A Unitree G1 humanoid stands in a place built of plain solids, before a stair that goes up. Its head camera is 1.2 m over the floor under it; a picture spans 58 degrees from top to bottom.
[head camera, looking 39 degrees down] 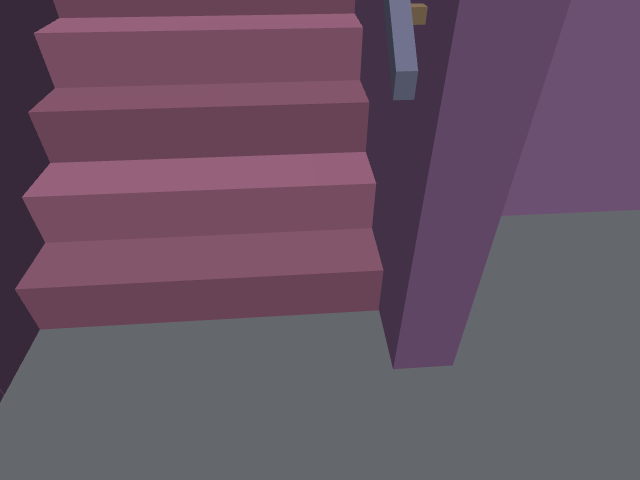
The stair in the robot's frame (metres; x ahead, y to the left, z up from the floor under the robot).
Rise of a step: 0.20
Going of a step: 0.23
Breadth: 1.20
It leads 4 degrees to the left of straight ahead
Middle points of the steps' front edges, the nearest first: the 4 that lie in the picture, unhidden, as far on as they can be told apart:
1.03 0.38 0.20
1.26 0.40 0.40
1.50 0.42 0.60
1.73 0.44 0.80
